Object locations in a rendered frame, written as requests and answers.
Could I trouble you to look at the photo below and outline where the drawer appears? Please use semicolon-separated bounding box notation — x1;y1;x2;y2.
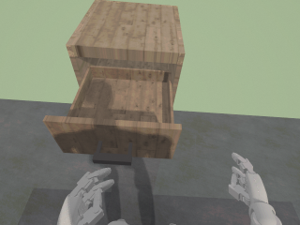
43;66;182;159

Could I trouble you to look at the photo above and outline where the handle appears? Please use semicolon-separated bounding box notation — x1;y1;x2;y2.
92;141;133;166

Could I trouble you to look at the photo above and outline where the robot left hand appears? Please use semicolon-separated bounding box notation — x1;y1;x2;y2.
57;168;114;225

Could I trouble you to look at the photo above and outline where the right robot forearm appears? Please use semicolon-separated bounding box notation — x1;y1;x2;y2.
248;202;282;225

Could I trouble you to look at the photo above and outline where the robot right hand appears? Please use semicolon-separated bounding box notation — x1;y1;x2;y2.
228;152;269;207

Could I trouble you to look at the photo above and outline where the cabinet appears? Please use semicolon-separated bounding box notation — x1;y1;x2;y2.
66;0;186;105

